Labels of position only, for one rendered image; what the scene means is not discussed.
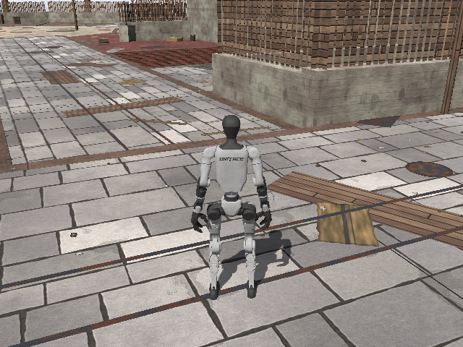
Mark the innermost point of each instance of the left robot hand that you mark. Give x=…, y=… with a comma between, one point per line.
x=194, y=221

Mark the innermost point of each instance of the robot torso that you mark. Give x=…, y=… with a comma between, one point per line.
x=231, y=175

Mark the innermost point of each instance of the right robot forearm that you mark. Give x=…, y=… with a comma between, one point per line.
x=263, y=196

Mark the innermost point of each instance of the robot right thigh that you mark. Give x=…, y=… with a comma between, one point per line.
x=248, y=218

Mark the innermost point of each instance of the left robot forearm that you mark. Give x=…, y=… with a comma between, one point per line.
x=199, y=198

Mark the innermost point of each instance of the robot left upper arm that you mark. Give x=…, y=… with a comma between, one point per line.
x=205, y=167

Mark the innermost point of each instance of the right robot hand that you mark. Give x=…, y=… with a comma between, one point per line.
x=266, y=220

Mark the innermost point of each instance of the robot right upper arm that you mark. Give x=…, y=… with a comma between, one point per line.
x=257, y=166

